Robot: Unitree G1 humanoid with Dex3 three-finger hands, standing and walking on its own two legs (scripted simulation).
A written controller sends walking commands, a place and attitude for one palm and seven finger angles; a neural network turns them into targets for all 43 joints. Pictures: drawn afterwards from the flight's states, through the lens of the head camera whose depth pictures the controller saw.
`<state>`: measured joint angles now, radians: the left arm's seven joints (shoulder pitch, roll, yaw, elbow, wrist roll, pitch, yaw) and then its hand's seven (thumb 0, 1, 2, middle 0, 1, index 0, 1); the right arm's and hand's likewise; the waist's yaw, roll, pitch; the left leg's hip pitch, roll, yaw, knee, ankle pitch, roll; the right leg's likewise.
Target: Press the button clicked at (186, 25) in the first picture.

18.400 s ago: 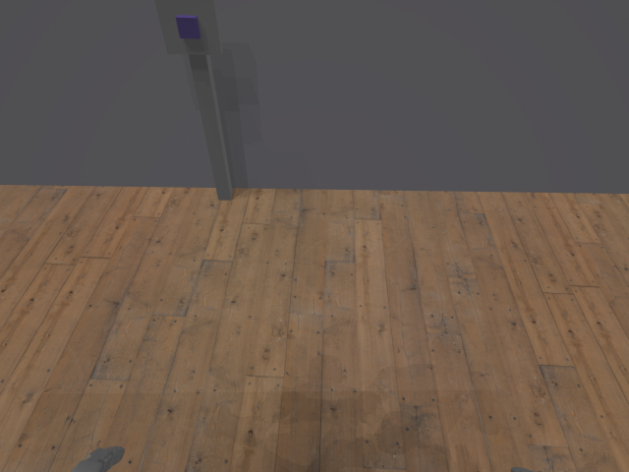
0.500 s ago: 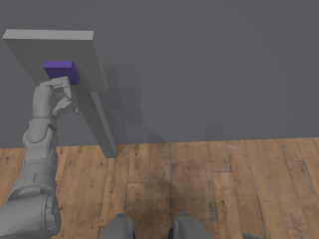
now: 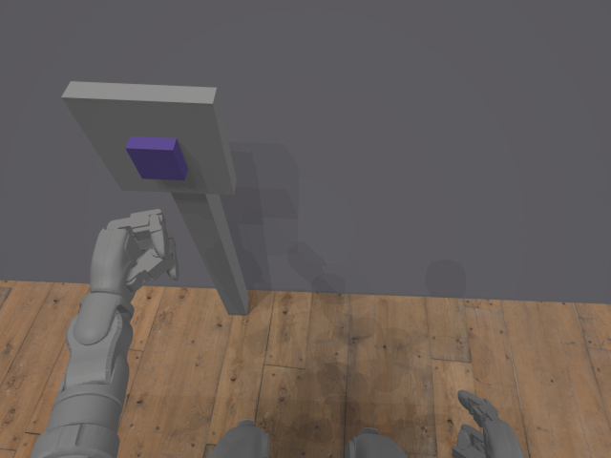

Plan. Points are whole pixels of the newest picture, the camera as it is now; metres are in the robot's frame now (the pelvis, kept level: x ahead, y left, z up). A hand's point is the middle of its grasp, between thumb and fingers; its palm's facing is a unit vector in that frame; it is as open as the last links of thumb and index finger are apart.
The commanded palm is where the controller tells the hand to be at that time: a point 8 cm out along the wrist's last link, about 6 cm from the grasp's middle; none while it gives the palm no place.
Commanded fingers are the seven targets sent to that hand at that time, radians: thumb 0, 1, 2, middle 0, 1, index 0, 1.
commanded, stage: draw the hand back to the body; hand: left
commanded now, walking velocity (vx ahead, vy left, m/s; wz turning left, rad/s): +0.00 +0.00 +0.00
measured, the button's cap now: (159, 157) +0.49 +0.22 +0.07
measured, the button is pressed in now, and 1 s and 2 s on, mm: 0 0 0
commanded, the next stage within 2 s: step back with the hand held close in 1.52 s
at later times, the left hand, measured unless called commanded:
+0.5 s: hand (122, 288) +0.28 +0.20 +0.11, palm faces +0.02 -1.00 -0.07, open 3.1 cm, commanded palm +0.25 +0.25 +0.12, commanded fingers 0.00 0.90 0.90 -1.30 -1.50 -1.30 -1.50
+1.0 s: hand (17, 304) +0.24 +0.23 +0.19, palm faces +0.35 -0.87 -0.36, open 3.1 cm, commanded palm +0.18 +0.28 +0.21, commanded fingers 0.00 0.90 0.90 -1.30 -1.50 -1.30 -1.50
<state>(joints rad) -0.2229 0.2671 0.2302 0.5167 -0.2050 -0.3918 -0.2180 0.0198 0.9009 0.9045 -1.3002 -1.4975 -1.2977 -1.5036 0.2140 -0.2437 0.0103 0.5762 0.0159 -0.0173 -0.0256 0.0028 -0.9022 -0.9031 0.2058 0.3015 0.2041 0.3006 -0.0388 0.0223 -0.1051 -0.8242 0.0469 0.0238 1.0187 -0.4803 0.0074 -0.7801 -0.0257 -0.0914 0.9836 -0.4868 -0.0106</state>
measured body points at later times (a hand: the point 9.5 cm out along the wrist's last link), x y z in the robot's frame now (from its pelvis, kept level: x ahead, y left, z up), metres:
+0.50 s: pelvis +0.00 -0.01 +0.03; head +0.03 -0.02 +0.48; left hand +0.27 +0.25 +0.12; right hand +0.15 -0.26 -0.06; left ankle +0.00 +0.11 -0.67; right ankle -0.01 -0.11 -0.67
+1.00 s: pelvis +0.03 +0.00 +0.06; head +0.02 -0.02 +0.51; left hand +0.21 +0.28 +0.21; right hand +0.22 -0.21 -0.02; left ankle +0.00 +0.11 -0.67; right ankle -0.01 -0.11 -0.67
